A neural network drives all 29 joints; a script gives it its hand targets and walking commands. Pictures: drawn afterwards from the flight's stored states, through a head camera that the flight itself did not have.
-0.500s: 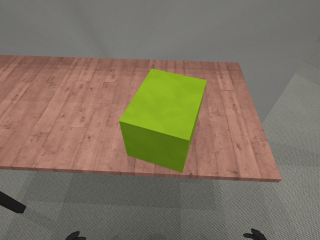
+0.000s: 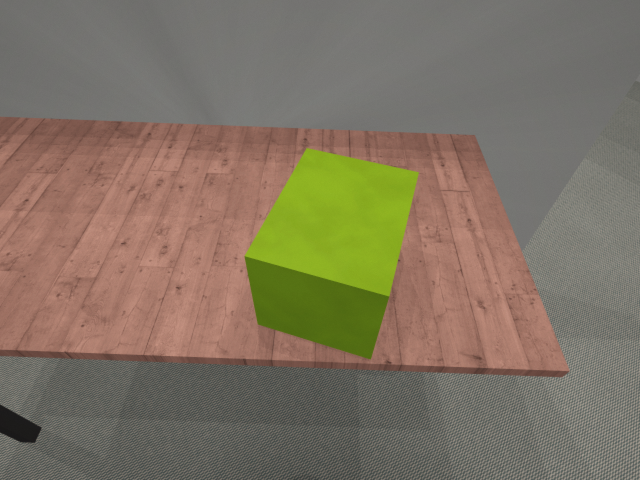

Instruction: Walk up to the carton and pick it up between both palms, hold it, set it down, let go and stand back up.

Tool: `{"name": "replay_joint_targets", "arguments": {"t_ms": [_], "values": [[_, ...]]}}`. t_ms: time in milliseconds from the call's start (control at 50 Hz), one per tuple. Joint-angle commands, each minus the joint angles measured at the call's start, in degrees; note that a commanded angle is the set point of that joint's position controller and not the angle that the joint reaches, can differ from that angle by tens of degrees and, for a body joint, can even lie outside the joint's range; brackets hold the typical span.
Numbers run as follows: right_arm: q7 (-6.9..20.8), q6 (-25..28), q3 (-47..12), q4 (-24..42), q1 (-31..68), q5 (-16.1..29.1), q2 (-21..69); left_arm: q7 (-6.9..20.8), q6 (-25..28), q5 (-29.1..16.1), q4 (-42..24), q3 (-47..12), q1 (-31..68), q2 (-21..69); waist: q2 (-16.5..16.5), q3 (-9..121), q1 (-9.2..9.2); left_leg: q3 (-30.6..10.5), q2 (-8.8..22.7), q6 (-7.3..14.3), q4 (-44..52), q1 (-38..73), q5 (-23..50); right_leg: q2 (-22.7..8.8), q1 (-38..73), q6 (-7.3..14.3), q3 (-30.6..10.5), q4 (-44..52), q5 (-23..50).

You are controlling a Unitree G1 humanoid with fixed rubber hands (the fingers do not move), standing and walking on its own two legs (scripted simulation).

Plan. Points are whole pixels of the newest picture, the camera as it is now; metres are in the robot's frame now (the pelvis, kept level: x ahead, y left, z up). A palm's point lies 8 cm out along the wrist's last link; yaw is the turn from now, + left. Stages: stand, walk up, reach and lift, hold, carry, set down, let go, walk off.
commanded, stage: walk up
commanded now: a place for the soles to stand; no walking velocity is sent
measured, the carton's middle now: (337, 249) +0.43 +0.00 +0.02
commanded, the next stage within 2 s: reach and lift in 0.94 s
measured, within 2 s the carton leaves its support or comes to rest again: neither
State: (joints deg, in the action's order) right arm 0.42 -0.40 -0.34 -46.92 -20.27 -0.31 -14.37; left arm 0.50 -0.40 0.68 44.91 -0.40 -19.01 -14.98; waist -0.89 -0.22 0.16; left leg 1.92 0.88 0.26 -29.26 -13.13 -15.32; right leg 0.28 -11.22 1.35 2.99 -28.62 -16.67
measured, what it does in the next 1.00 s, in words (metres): stands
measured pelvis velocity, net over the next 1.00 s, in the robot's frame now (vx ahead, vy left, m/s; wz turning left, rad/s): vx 0.00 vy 0.02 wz -0.02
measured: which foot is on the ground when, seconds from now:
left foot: down 0.00-1.00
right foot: down 0.00-1.00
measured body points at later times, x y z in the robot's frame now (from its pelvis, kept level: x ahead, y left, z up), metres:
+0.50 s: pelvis +0.01 +0.02 +0.00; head +0.01 +0.03 +0.45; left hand +0.07 +0.28 -0.13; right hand +0.08 -0.24 -0.12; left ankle +0.00 +0.12 -0.74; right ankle -0.01 -0.10 -0.74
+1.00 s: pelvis +0.00 +0.02 +0.00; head +0.02 +0.03 +0.45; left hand +0.06 +0.28 -0.14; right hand +0.06 -0.24 -0.14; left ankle +0.01 +0.12 -0.74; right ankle -0.01 -0.10 -0.74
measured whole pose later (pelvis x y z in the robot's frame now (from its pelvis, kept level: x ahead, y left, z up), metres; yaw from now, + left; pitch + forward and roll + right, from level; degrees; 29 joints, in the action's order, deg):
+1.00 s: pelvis +0.00 +0.02 +0.00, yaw -1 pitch +0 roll +0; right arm 0.7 1.3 3.3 -51.9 -16.1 -4.1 -12.4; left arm -1.0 -7.2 -0.5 46.1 -1.0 -17.8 -15.5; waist -0.9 -1.1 -0.4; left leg 3.7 0.0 1.0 -31.6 -14.5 -17.1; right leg -1.2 -13.2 0.5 1.9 -31.7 -19.0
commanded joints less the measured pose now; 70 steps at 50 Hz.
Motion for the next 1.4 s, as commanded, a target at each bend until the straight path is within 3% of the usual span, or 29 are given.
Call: {"name": "replay_joint_targets", "arguments": {"t_ms": [0, 20, 100, 180, 200, 220, 360, 420, 440, 600, 640, 720, 760, 820, 860, 880, 900, 920, 940, 960, 980, 1020, 1060, 1100, 1140, 1180, 1220, 1300, 1380], "values": [[-0.6, 2.2, 2.2, 4.6, 0.5, 0.0, -8.5, -0.6, 2.3, 0.1, -4.5, 3.0, -2.0, -8.8, 2.7, -1.5, -0.47, -6.8, 5.6, 2.9, 5.4, 0.7, 9.6, -6.1, -1.3, 1.1, -6.6, 6.2, 6.7], [-0.6, 2.3, 2.6, 5.2, 0.7, 0.5, -9.6, -0.6, 2.3, 0.0, -4.4, 2.7, -1.3, -9.6, 0.5, -0.6, -0.84, -7.3, 5.4, 2.8, 6.1, 0.4, 10.2, -5.7, -0.5, 0.9, -5.8, 5.4, 6.9], [-1.3, 2.1, 2.3, 5.1, -0.1, 0.5, -8.5, -1.2, 2.2, 0.2, -4.1, 2.7, -2.8, -8.0, 2.7, 3.0, -0.11, -5.7, 5.9, 3.0, 3.7, 3.2, 18.4, -6.7, 3.2, 0.6, -6.4, 4.5, 16.1], [-1.5, 1.3, 2.2, 3.1, -1.9, -0.1, -8.7, -1.7, 1.5, 0.1, -3.7, 2.3, -2.2, -7.9, 1.2, 0.6, -1.07, -6.3, 6.1, 3.1, 4.4, 2.5, 20.1, -6.0, 2.7, 0.6, -5.6, 2.5, 15.7], [-1.5, 1.3, 2.5, 4.7, -1.4, 0.3, -9.3, -1.6, 1.4, 0.4, -3.4, 2.7, -3.1, -7.9, 2.4, 2.1, 0.21, -6.2, 6.7, 3.3, 4.2, 4.3, 18.9, -5.7, 1.8, 0.0, -5.6, 3.6, 13.2], [-1.5, 1.3, 2.2, 4.2, -1.2, 0.5, -8.7, -1.7, 1.4, 0.1, -2.8, 2.4, -3.0, -8.2, -0.5, -0.6, -0.27, -6.3, 6.4, 3.3, 4.6, 3.2, 18.2, -5.7, 0.9, 0.3, -5.1, 3.8, 12.8], [-1.4, 1.3, 1.9, 4.3, -0.5, 0.5, -8.7, -1.4, 1.4, 0.5, -3.0, 2.7, -2.0, -8.3, 1.7, -0.9, -0.77, -5.3, 5.6, 2.6, 5.2, 2.0, 20.5, -6.5, 2.4, 1.0, -5.9, 3.3, 15.2], [-1.4, 1.0, 2.3, 4.2, -1.4, 0.7, -9.1, -1.7, 1.3, 0.2, -2.4, 2.1, -1.1, -7.5, 2.7, -2.7, 0.23, -5.8, 5.1, 2.5, 6.7, 2.7, 14.3, -5.8, 0.0, -0.4, -5.5, 4.4, 10.4], [-1.5, 1.1, 2.5, 3.8, -2.1, 0.7, -9.9, -1.7, 1.3, -0.2, -2.7, 2.0, -1.4, -7.0, -0.2, -1.5, 0.01, -5.8, 5.0, 2.9, 6.7, 2.7, 12.0, -5.2, 0.6, -0.4, -6.5, 5.2, 10.0], [-1.1, 0.9, 2.9, 4.6, -0.8, 0.3, -8.9, -1.6, 1.8, -0.4, -1.4, 2.1, -2.7, -6.9, 2.2, -2.2, -0.01, -5.8, 5.0, 3.1, 7.7, 2.8, 4.3, -5.4, -1.8, 0.5, -7.2, 5.7, 5.4], [-1.0, 1.3, 2.1, 3.9, -0.8, 0.5, -7.8, -1.4, 1.9, 0.0, -1.0, 2.2, -1.9, -8.5, -0.6, -2.8, -0.54, -5.8, 5.4, 2.8, 7.6, 0.4, 7.2, -6.1, 1.0, 1.1, -7.4, 6.2, 7.5], [-1.2, 1.2, 2.7, 4.2, 0.6, 0.3, -8.4, -1.6, 2.0, 0.2, -0.6, 2.2, -4.9, -8.0, 2.5, -0.5, -1.14, -5.3, 4.9, 3.4, 6.9, 1.9, 7.4, -6.2, 1.5, 0.7, -8.4, 6.4, 9.2], [-1.3, 1.5, 2.3, 3.3, -2.4, 0.6, -7.8, -1.7, 2.1, 0.2, -1.0, 2.4, -2.9, -7.9, -1.9, -0.5, 0.07, -6.5, 5.2, 2.6, 6.8, 2.3, 11.6, -6.8, 2.0, 1.2, -8.1, 6.0, 11.4], [-1.3, 1.2, 2.5, 4.3, 0.3, 0.0, -8.9, -1.8, 2.0, -0.2, 0.1, 2.2, -5.2, -7.2, 1.5, -3.7, -1.67, -5.6, 4.9, 3.0, 6.5, 0.7, 12.6, -6.3, 0.7, 1.3, -7.0, 4.9, 13.2], [-1.2, 1.3, 2.4, 2.9, -1.4, -0.1, -7.9, -1.7, 1.7, -0.4, -0.2, 2.5, -3.7, -8.6, 0.8, -3.4, -0.84, -5.2, 4.3, 2.3, 6.7, 1.4, 11.7, -6.2, 0.5, 1.3, -7.0, 5.6, 11.7], [-1.2, 1.3, 2.6, 3.4, -0.4, -0.6, -7.8, -1.8, 1.9, 0.0, -0.9, 2.6, -4.9, -7.1, 3.9, -1.8, -0.89, -4.7, 4.4, 2.7, 6.2, 2.9, 9.4, -6.8, 0.4, 1.2, -7.3, 5.8, 9.4], [-1.3, 1.2, 2.7, 3.7, -1.6, 0.1, -7.8, -1.6, 2.0, 0.1, -0.1, 2.2, -5.0, -7.6, 0.3, 0.2, -0.24, -4.5, 4.6, 2.7, 6.1, 4.2, 10.8, -6.7, 0.9, 0.9, -8.0, 5.9, 11.2], [-1.0, 1.1, 3.0, 3.0, -1.5, -0.3, -7.6, -1.5, 2.1, 0.1, -0.3, 2.1, -2.6, -7.2, -1.7, -1.4, 0.09, -4.4, 4.5, 2.4, 6.7, 3.7, 9.0, -6.6, -0.9, 1.2, -7.2, 6.5, 6.9], [0.0, 6.3, 8.8, 0.8, 37.6, -8.2, -4.1, -1.9, -8.6, -2.5, -15.3, 3.0, 37.7, -13.0, 3.1, -0.8, -0.98, 0.5, 4.1, -2.5, -1.8, -11.4, -3.7, -4.0, -11.1, 1.1, -0.1, -4.0, -8.7], [1.8, 6.1, 10.5, -1.5, 30.7, -8.1, -5.6, -3.4, -16.1, -2.3, -15.8, 1.1, 33.8, -10.7, 3.4, -6.8, 2.03, 0.1, 5.1, -3.0, -1.4, -16.8, -14.6, -4.0, -10.3, 3.0, -0.4, -6.8, -12.7], [2.7, 4.0, 9.9, -0.5, 29.4, -6.0, -7.6, -3.2, -21.3, -2.5, -18.3, 1.7, 29.7, -9.5, 2.8, -2.5, 0.80, 1.4, 3.8, -1.1, -3.2, -18.5, -9.6, -4.9, -8.2, 2.4, -1.7, -9.5, -9.1], [3.2, 1.1, 8.8, 0.4, 22.3, -1.9, -9.5, -2.1, -28.9, -1.8, -21.9, 2.0, 25.5, -7.6, 2.1, 5.9, 2.31, 0.8, 4.4, -1.6, -6.3, -11.2, -3.1, -4.3, -8.0, 1.2, -1.3, -9.9, 0.6], [2.4, -0.4, 7.7, 1.5, 16.1, 0.5, -12.7, -0.8, -32.3, -1.3, -27.0, 3.3, 16.7, -5.9, 3.6, 16.1, 2.27, -0.5, 4.8, -4.0, -9.5, 7.1, 22.4, -1.1, -8.7, 0.9, -0.6, -9.1, 13.6], [2.5, 0.0, 6.4, 3.9, 13.2, 1.9, -13.2, -0.3, -32.6, -0.8, -32.1, 4.1, 10.3, -5.9, 6.4, 19.1, 3.08, -2.0, 5.2, -7.0, -7.7, 19.2, 33.1, 1.2, -8.9, 0.7, 1.5, -5.1, 16.3], [2.9, -0.3, 5.1, 6.0, 15.5, 1.9, -12.3, -0.4, -32.2, -0.6, -30.6, 5.7, 6.7, -7.0, 5.4, 12.6, 1.06, -0.5, 2.7, -6.3, -4.4, 18.6, 31.1, 1.5, -7.4, 0.8, 1.2, -1.3, 16.5], [2.2, -1.8, 3.3, 6.3, 14.5, 1.5, -8.6, -0.2, -31.3, 1.3, -29.1, 7.7, 4.9, -5.2, 0.7, 8.2, -1.43, 2.3, 0.1, -4.0, -0.8, 14.8, 21.9, 0.6, -1.3, 0.2, 1.1, 2.7, 20.6], [1.4, -2.3, 3.0, 10.3, 15.2, 1.6, -6.0, 0.4, -30.9, 2.0, -29.7, 7.8, 6.5, -4.0, -1.2, 2.0, -3.43, 4.3, -0.7, -2.7, 1.7, 11.1, 15.0, 0.2, 0.5, -1.0, 0.9, 5.1, 16.2], [-0.4, -3.9, 2.5, 17.7, 15.9, -0.1, -1.5, 1.6, -29.7, 2.7, -27.4, 7.5, 13.0, -4.6, -5.0, -3.9, -2.06, 5.0, -0.8, 0.0, 4.9, 10.2, 4.3, -1.9, -1.5, -2.9, -1.7, 7.5, 7.5], [-2.4, -3.9, 4.0, 24.1, 15.7, -2.2, 1.5, 1.4, -26.4, 1.2, -31.0, 7.5, 19.7, -6.7, -2.0, -3.4, -1.09, 4.9, 0.1, 0.4, 5.8, 5.6, -0.7, -3.7, -1.2, -1.8, -4.7, 7.2, 2.4]]}}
